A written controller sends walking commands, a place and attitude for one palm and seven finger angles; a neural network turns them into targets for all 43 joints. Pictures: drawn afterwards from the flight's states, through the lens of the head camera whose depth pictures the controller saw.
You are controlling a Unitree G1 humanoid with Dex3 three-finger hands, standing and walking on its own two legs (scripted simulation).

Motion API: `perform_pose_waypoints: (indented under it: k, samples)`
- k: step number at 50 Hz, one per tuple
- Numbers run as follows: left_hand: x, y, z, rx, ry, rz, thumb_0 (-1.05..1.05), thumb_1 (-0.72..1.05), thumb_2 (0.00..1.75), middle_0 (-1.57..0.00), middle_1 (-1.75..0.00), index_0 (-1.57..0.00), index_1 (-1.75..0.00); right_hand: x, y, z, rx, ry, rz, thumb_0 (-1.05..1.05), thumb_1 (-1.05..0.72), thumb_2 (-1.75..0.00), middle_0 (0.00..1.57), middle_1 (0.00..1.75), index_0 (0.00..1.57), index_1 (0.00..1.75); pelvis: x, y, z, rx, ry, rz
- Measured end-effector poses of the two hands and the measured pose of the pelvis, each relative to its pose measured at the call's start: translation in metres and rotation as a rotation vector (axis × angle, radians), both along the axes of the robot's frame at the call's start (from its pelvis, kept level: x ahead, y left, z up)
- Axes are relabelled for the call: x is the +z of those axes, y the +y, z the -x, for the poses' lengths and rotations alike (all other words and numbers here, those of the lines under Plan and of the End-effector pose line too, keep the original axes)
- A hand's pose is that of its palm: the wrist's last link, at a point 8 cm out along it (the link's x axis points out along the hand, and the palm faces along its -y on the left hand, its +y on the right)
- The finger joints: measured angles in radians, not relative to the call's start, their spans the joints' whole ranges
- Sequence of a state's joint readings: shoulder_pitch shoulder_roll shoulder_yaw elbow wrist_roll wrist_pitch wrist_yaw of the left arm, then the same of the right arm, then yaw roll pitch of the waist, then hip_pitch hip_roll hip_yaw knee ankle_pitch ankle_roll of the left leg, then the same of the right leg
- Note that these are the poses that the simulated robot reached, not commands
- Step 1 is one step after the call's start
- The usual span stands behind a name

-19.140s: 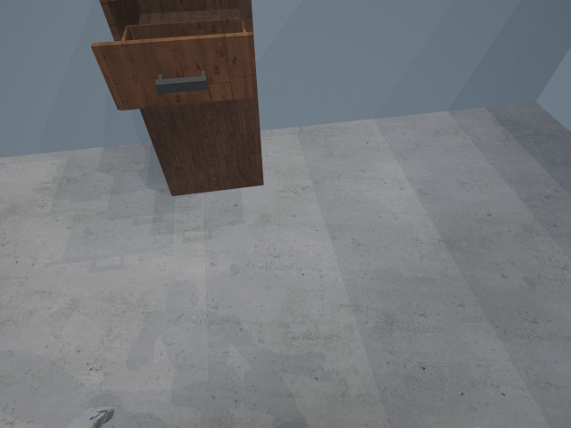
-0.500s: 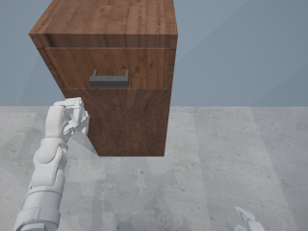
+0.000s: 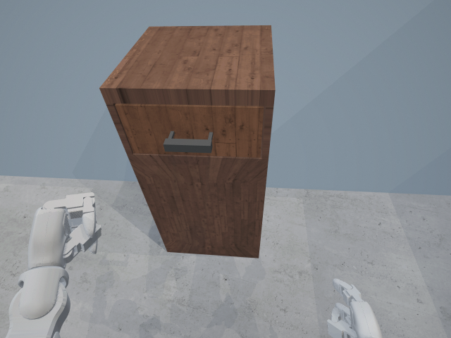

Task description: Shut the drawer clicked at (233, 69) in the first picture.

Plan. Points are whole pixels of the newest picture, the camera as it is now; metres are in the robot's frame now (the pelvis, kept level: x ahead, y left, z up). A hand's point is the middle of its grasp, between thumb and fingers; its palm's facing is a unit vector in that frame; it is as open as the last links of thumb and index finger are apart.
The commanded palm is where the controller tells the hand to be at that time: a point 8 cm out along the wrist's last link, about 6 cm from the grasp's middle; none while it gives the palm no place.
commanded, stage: draw the hand back to the body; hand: left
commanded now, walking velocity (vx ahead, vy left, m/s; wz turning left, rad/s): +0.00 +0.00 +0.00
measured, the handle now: (189, 140) +0.61 +0.18 -0.01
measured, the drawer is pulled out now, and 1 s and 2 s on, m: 0.00 0.00 0.00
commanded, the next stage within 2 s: step back with the hand held close in 0.38 s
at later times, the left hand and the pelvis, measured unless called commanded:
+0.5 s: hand (57, 261) +0.17 +0.24 +0.16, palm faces +0.41 -0.83 -0.39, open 3.2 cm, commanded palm +0.12 +0.28 +0.17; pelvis -0.01 +0.00 +0.00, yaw +0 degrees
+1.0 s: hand (34, 276) +0.15 +0.26 +0.15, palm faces +0.29 -0.80 -0.52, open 3.2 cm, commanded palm +0.09 +0.30 +0.17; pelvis -0.05 +0.02 +0.00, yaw -2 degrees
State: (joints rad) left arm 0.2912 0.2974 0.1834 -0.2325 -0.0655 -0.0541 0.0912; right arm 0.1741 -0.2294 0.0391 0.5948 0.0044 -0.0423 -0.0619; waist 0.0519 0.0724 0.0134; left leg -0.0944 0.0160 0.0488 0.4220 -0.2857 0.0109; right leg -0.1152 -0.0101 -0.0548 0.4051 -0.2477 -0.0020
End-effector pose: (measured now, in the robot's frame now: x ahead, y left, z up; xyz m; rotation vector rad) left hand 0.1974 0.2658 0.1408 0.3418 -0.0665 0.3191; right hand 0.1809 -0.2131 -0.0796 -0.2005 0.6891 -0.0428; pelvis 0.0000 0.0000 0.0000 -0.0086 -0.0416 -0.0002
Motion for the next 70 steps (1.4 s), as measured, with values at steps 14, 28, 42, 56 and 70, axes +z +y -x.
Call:
perform_pose_waypoints:
  k: [14,28,42,56,70]
  samples:
    - [0.04,0.009,0.07,0.073,-0.066,-0.153,0.01,0.89,0.9,-1.4,-1.6,-1.41,-1.6,-0.001,-0.009,0.009,-0.012,-0.032,0.009,0.01,-0.91,-0.9,0.2,0.3,0.2,0.3,0.0,-0.003,0.003,-0.002,-0.025,0.005]
    - [0.037,0.009,0.067,0.056,-0.093,-0.137,0.01,0.89,0.9,-1.4,-1.6,-1.41,-1.6,0.004,-0.006,0.017,-0.011,-0.051,0.018,0.01,-0.91,-0.9,0.2,0.3,0.2,0.3,0.0,-0.003,0.013,-0.008,-0.027,0.008]
    - [0.029,0.021,0.059,-0.066,-0.004,-0.224,0.01,0.89,0.9,-1.4,-1.6,-1.41,-1.6,-0.001,-0.021,0.056,-0.155,0.083,0.07,0.01,-0.91,-0.9,0.2,0.3,0.2,0.3,0.0,0.017,0.03,-0.032,0.062,-0.003]
    - [0.033,0.032,0.106,-0.033,-0.095,-0.252,0.01,0.89,0.9,-1.4,-1.6,-1.41,-1.6,0.002,0.002,0.078,-0.108,0.01,0.058,0.01,-0.91,-0.9,0.2,0.3,0.2,0.3,-0.01,0.024,0.07,-0.022,0.05,-0.003]
    - [0.036,0.031,0.141,-0.017,-0.181,-0.308,0.01,0.89,0.9,-1.4,-1.6,-1.41,-1.6,-0.008,-0.004,0.116,-0.084,0.02,0.086,0.01,-0.9,-0.9,0.2,0.3,0.2,0.3,-0.019,0.017,0.098,0.012,0.04,0.003]
